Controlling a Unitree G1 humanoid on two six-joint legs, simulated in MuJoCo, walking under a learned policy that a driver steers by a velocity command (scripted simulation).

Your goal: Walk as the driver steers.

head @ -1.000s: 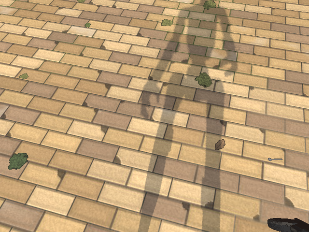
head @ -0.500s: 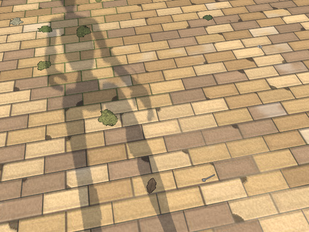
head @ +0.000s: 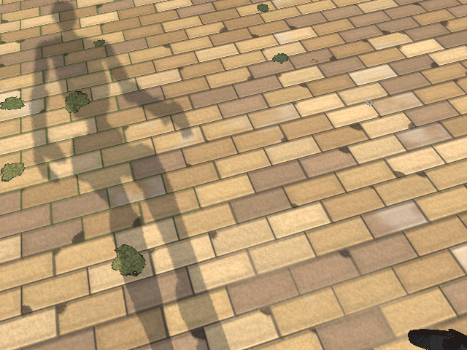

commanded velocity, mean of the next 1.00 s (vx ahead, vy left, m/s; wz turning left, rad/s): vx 0.13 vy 0.00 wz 0.38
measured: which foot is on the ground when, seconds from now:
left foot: up 0.00-0.06, down 0.08-0.58, up 0.60-0.96, down 0.98-1.00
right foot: down 0.00-0.10, up 0.12-0.56, down 0.58-0.98, up 1.00-1.00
